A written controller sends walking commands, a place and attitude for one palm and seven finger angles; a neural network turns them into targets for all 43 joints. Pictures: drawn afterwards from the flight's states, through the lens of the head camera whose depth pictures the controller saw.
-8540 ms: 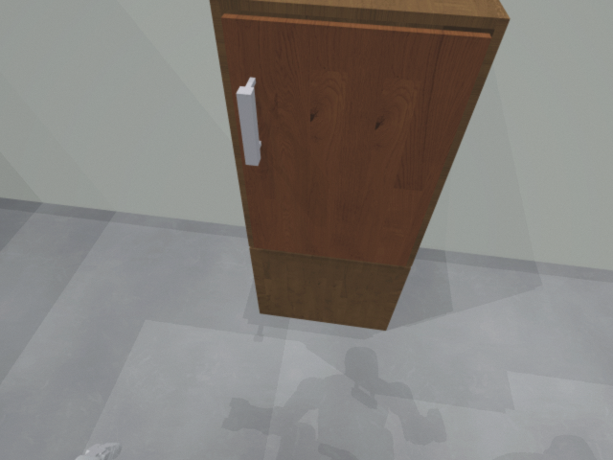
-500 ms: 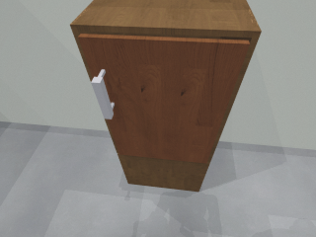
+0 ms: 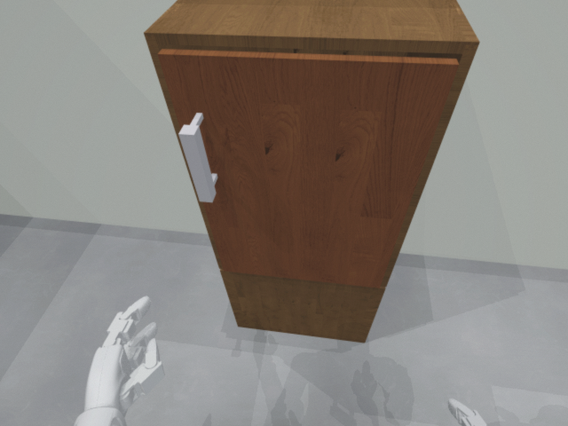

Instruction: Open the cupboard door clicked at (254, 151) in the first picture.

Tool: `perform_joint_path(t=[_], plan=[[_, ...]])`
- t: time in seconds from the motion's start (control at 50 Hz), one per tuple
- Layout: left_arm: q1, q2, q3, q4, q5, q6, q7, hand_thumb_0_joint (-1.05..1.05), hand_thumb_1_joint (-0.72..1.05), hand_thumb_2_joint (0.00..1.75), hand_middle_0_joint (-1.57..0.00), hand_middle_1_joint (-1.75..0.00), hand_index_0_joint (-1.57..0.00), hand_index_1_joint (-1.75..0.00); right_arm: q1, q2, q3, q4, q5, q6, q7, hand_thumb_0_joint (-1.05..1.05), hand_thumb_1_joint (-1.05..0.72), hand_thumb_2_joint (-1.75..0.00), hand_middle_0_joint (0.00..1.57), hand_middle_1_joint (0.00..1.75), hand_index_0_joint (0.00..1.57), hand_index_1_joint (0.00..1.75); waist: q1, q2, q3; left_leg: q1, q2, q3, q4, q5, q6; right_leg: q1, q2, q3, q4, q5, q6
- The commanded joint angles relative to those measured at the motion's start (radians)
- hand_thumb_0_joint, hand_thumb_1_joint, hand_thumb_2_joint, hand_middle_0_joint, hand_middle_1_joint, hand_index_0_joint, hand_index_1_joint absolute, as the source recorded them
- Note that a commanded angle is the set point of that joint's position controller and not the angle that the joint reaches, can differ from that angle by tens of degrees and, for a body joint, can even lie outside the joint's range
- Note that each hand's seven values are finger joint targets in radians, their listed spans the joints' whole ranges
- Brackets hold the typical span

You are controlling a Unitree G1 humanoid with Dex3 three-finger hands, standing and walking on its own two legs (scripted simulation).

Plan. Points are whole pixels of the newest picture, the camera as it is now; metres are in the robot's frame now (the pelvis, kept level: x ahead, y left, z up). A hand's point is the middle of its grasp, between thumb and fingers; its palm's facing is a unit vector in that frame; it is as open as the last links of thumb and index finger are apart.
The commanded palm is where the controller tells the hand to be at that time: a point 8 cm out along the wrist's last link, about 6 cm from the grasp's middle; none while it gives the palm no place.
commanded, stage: raise the hand with hooked fingers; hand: left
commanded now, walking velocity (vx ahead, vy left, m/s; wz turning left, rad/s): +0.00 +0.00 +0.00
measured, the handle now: (203, 158) +0.53 +0.16 +0.09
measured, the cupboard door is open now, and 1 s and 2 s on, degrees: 0 0 0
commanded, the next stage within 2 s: move the hooked fingers beside the handle in 1.90 s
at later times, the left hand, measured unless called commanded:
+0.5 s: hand (127, 368) +0.20 +0.22 +0.01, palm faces -0.12 -0.99 -0.05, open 10.3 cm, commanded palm +0.17 +0.28 +0.02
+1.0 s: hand (81, 317) +0.24 +0.27 +0.07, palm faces -0.05 -1.00 -0.07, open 13.2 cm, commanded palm +0.22 +0.32 +0.08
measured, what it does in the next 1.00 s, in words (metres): stands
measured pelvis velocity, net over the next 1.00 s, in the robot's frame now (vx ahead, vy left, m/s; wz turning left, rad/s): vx -0.01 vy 0.04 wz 0.00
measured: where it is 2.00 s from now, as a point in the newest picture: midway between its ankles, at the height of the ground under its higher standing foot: outside the picture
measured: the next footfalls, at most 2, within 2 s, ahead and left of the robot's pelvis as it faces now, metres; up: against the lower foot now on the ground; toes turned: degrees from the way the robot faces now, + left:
none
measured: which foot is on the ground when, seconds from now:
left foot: down 0.00-1.00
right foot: down 0.00-1.00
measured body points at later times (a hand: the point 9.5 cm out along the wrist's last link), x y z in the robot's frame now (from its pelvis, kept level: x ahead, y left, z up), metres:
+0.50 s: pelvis -0.02 +0.03 -0.05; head +0.02 +0.04 +0.40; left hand +0.20 +0.27 +0.01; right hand +0.16 -0.17 -0.12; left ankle -0.02 +0.13 -0.72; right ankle +0.02 -0.09 -0.72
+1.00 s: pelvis -0.01 +0.04 -0.02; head +0.01 +0.04 +0.43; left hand +0.24 +0.33 +0.07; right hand +0.17 -0.21 -0.07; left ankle -0.02 +0.13 -0.72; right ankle +0.02 -0.09 -0.72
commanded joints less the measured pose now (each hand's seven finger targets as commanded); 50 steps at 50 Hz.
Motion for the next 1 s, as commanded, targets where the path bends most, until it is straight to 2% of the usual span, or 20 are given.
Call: perform_joint_path(t=[0.0,0.02,0.04,0.06,0.1,0.16,0.24,0.26,0.28,0.36,0.44,0.48,0.52,0.54,0.58,0.64,0.76,0.86,0.92,0.98], plan=[[0.212,0.024,0.052,-0.017,-0.049,-0.294,-0.226,0.0,0.64,0.79,-0.22,-0.47,-0.22,-0.47,-0.133,-0.118,-0.06,-0.285,-0.016,-0.089,0.046,0.0,-0.9,-0.9,0.2,0.3,0.2,0.3,0.075,-0.247,-0.044,-0.31,-0.044,0.017,0.126,0.037,0.002,-0.088,-0.026,0.067,0.048,-0.101,0.021],[0.212,0.051,0.076,-0.023,-0.056,-0.357,-0.292,0.0,0.62,0.78,-0.22,-0.48,-0.22,-0.48,-0.143,-0.127,-0.068,-0.314,-0.015,-0.085,0.061,0.0,-0.9,-0.9,0.2,0.3,0.2,0.3,0.074,-0.238,-0.084,-0.35,-0.05,0.022,0.178,0.047,0.001,-0.087,-0.028,0.082,0.094,-0.049,0.016],[0.231,0.1,0.111,-0.002,-0.051,-0.398,-0.362,0.0,0.6,0.77,-0.22,-0.5,-0.22,-0.5,-0.137,-0.139,-0.079,-0.341,-0.012,-0.078,0.077,0.0,-0.9,-0.9,0.2,0.3,0.2,0.3,0.079,-0.163,-0.114,-0.356,-0.054,0.023,0.222,0.076,-0.001,-0.076,-0.037,0.111,0.135,0.025,0.004],[0.211,0.136,0.132,-0.051,-0.056,-0.405,-0.406,0.0,0.57,0.76,-0.22,-0.51,-0.22,-0.51,-0.153,-0.141,-0.077,-0.374,-0.004,-0.068,0.081,0.0,-0.9,-0.9,0.2,0.3,0.2,0.3,0.087,-0.158,-0.161,-0.39,-0.056,0.031,0.243,0.083,0.005,-0.072,-0.045,0.123,0.159,0.05,0.006],[0.153,0.165,0.163,-0.158,-0.095,-0.336,-0.435,0.0,0.53,0.74,-0.23,-0.54,-0.23,-0.54,-0.18,-0.142,-0.072,-0.448,0.012,-0.034,0.07,0.0,-0.9,-0.9,0.2,0.3,0.2,0.3,0.092,-0.126,-0.204,-0.418,-0.064,0.051,0.252,0.042,0.018,-0.08,-0.044,0.146,0.15,-0.034,0.014],[-0.025,0.194,0.185,-0.376,-0.128,-0.261,-0.388,0.0,0.46,0.71,-0.23,-0.58,-0.23,-0.58,-0.158,-0.133,-0.062,-0.5,0.014,-0.004,0.045,0.0,-0.9,-0.9,0.2,0.3,0.2,0.3,0.061,-0.016,-0.21,-0.384,-0.047,0.028,0.253,0.009,0.027,-0.143,-0.02,0.135,0.156,-0.141,0.012],[-0.17,0.198,0.125,-0.629,-0.077,-0.279,-0.299,0.0,0.36,0.67,-0.24,-0.64,-0.24,-0.64,-0.083,-0.12,-0.033,-0.477,-0.011,0.007,0.027,0.0,-0.9,-0.9,0.2,0.3,0.2,0.3,-0.006,0.081,-0.244,-0.291,-0.01,-0.026,0.275,0.116,0.034,-0.194,0.015,0.063,0.237,0.046,0.002],[-0.156,0.198,0.115,-0.627,-0.059,-0.279,-0.295,0.0,0.34,0.66,-0.24,-0.66,-0.24,-0.66,-0.076,-0.119,-0.03,-0.465,-0.011,0.007,0.025,0.0,-0.9,-0.9,0.2,0.3,0.2,0.3,-0.01,0.095,-0.253,-0.273,-0.004,-0.033,0.271,0.116,0.033,-0.213,0.015,0.05,0.236,0.038,0.001],[-0.138,0.169,0.083,-0.59,-0.055,-0.274,-0.3,0.0,0.32,0.65,-0.24,-0.68,-0.24,-0.68,-0.073,-0.116,-0.023,-0.452,-0.009,0.003,0.022,0.0,-0.9,-0.9,0.2,0.3,0.2,0.3,-0.026,0.089,-0.225,-0.275,-0.001,-0.041,0.267,0.101,0.032,-0.231,0.018,0.036,0.231,0.023,0.004],[-0.176,0.21,0.092,-0.472,-0.061,-0.192,-0.359,0.0,0.22,0.61,-0.25,-0.74,-0.25,-0.74,-0.083,-0.139,-0.005,-0.428,0.005,-0.009,0.007,0.0,-0.9,-0.9,0.2,0.3,0.2,0.3,-0.032,0.026,-0.187,-0.314,0.001,-0.073,0.229,0.002,0.029,-0.234,0.026,0.016,0.197,-0.083,0.009],[-0.096,0.267,0.198,-0.432,-0.098,-0.071,-0.378,0.0,0.13,0.57,-0.25,-0.8,-0.25,-0.8,-0.113,-0.134,0.003,-0.436,0.012,-0.023,0.002,0.0,-0.9,-0.9,0.2,0.3,0.2,0.3,0.035,0.036,-0.272,-0.28,-0.005,-0.08,0.173,0.072,0.019,-0.122,0.024,-0.003,0.186,-0.033,0.003],[-0.072,0.263,0.23,-0.453,-0.122,-0.045,-0.369,0.0,0.08,0.55,-0.26,-0.82,-0.26,-0.82,-0.115,-0.12,0.005,-0.435,0.011,-0.025,0.004,0.0,-0.9,-0.9,0.2,0.3,0.2,0.3,0.046,0.007,-0.295,-0.267,-0.002,-0.069,0.157,0.118,0.016,-0.081,0.018,-0.008,0.171,0.012,0.009],[-0.087,0.247,0.229,-0.464,-0.134,-0.046,-0.352,0.0,0.04,0.53,-0.26,-0.86,-0.26,-0.86,-0.115,-0.116,0.008,-0.428,0.01,-0.03,0.006,0.0,-0.9,-0.9,0.2,0.3,0.2,0.3,0.041,-0.028,-0.251,-0.274,0.002,-0.071,0.139,0.117,0.011,-0.084,0.019,-0.016,0.162,0.006,0.012],[-0.1,0.276,0.253,-0.464,-0.136,-0.049,-0.349,0.0,0.01,0.52,-0.26,-0.87,-0.26,-0.87,-0.119,-0.121,0.012,-0.428,0.005,-0.034,0.006,0.0,-0.9,-0.9,0.2,0.3,0.2,0.3,0.055,-0.01,-0.23,-0.275,0.002,-0.077,0.132,0.137,0.006,-0.075,0.024,-0.016,0.168,0.016,0.002],[-0.107,0.267,0.247,-0.471,-0.13,-0.064,-0.344,0.0,-0.03,0.5,-0.27,-0.9,-0.27,-0.9,-0.097,-0.123,0.009,-0.42,0.005,-0.042,0.01,0.0,-0.9,-0.9,0.2,0.3,0.2,0.3,0.045,0.019,-0.235,-0.245,0.004,-0.069,0.122,0.144,0.004,-0.087,0.019,-0.018,0.158,0.02,0.006],[-0.134,0.283,0.26,-0.42,-0.134,-0.064,-0.353,0.0,-0.1,0.47,-0.27,-0.94,-0.27,-0.94,-0.089,-0.137,0.008,-0.412,0.006,-0.046,0.008,0.0,-0.9,-0.9,0.2,0.3,0.2,0.3,0.035,-0.023,-0.172,-0.263,0.005,-0.071,0.109,0.111,0.005,-0.091,0.023,-0.016,0.137,-0.005,0.004],[-0.238,0.339,0.285,-0.459,-0.135,-0.059,-0.382,0.0,-0.24,0.41,-0.28,-1.03,-0.28,-1.03,-0.064,-0.152,0.006,-0.4,0.013,-0.06,-0.005,0.0,-0.9,-0.9,0.2,0.3,0.2,0.3,0.032,0.073,-0.228,-0.153,0.01,-0.074,0.084,0.192,-0.001,-0.049,0.018,-0.011,0.115,0.059,0.004],[-0.3,0.37,0.319,-0.399,-0.148,-0.031,-0.4,0.0,-0.36,0.36,-0.29,-1.11,-0.29,-1.11,-0.065,-0.16,0.011,-0.381,0.015,-0.056,-0.013,0.0,-0.9,-0.9,0.2,0.3,0.2,0.3,0.031,0.068,-0.192,-0.123,0.009,-0.068,0.063,0.235,0.0,-0.014,0.021,-0.01,0.084,0.116,0.004],[-0.362,0.382,0.325,-0.341,-0.15,0.0,-0.421,0.0,-0.43,0.33,-0.29,-1.15,-0.29,-1.15,-0.075,-0.162,0.015,-0.379,0.021,-0.046,-0.022,0.0,-0.9,-0.9,0.2,0.3,0.2,0.3,0.03,0.072,-0.157,-0.118,0.007,-0.065,0.038,0.175,0.007,-0.012,0.02,-0.005,0.052,0.082,0.007],[-0.425,0.426,0.357,-0.318,-0.154,0.027,-0.448,0.0,-0.5,0.3,-0.3,-1.2,-0.3,-1.2,-0.077,-0.161,0.022,-0.383,0.021,-0.039,-0.029,0.0,-0.9,-0.9,0.2,0.3,0.2,0.3,0.036,0.068,-0.19,-0.084,0.005,-0.061,0.025,0.214,0.011,0.041,0.02,0.003,0.033,0.127,0.003]])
